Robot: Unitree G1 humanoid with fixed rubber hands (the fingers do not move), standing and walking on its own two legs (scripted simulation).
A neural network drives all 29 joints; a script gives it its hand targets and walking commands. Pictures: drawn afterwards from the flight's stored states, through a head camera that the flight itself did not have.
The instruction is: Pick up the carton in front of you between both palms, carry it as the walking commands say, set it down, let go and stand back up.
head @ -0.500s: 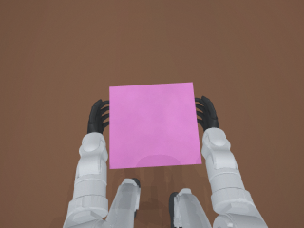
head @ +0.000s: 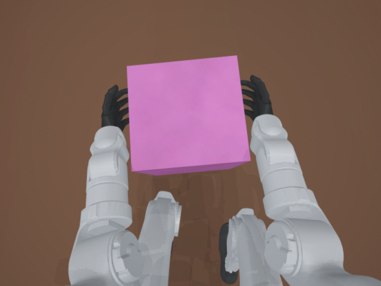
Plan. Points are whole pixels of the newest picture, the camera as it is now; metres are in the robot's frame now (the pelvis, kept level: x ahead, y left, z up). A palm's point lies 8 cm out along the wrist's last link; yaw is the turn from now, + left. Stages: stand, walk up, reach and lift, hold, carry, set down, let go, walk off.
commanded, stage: set down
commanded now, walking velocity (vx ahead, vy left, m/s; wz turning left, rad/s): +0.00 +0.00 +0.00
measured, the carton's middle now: (188, 127) +0.45 +0.09 -0.16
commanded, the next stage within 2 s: none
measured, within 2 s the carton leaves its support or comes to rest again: rests again in 1.92 s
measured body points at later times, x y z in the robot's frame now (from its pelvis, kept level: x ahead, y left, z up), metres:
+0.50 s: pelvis -0.03 +0.00 -0.11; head +0.30 +0.04 +0.19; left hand +0.43 +0.26 -0.25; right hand +0.53 -0.03 -0.25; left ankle +0.11 +0.14 -0.52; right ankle +0.06 -0.11 -0.52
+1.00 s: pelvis -0.02 +0.00 -0.17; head +0.33 +0.03 +0.10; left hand +0.45 +0.28 -0.32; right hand +0.54 -0.01 -0.34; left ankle +0.11 +0.14 -0.52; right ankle +0.06 -0.11 -0.52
